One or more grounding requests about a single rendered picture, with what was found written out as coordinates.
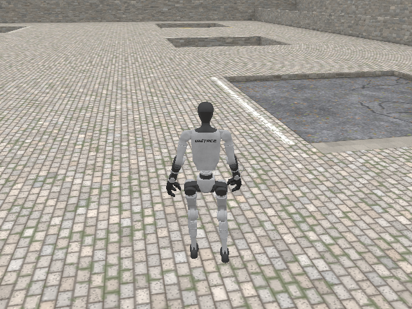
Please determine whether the robot left upper arm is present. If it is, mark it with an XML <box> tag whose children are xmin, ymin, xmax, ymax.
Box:
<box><xmin>175</xmin><ymin>130</ymin><xmax>192</xmax><ymax>165</ymax></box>

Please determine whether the robot right upper arm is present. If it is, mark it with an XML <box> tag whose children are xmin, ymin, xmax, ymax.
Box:
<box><xmin>219</xmin><ymin>129</ymin><xmax>236</xmax><ymax>165</ymax></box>

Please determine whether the right robot hand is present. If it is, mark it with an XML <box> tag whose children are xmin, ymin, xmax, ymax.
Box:
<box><xmin>227</xmin><ymin>178</ymin><xmax>242</xmax><ymax>192</ymax></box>

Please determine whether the left robot foot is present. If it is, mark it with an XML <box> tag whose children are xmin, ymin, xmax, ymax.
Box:
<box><xmin>190</xmin><ymin>243</ymin><xmax>199</xmax><ymax>259</ymax></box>

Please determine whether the right robot forearm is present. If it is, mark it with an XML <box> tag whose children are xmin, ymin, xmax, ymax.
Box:
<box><xmin>229</xmin><ymin>155</ymin><xmax>241</xmax><ymax>180</ymax></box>

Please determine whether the left robot forearm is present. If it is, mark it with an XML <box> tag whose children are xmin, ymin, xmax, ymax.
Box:
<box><xmin>168</xmin><ymin>156</ymin><xmax>181</xmax><ymax>183</ymax></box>

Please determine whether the robot left shin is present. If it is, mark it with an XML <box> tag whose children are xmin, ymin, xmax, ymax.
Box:
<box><xmin>187</xmin><ymin>210</ymin><xmax>197</xmax><ymax>250</ymax></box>

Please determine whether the left robot hand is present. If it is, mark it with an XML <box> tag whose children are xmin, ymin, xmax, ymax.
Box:
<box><xmin>166</xmin><ymin>181</ymin><xmax>181</xmax><ymax>197</ymax></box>

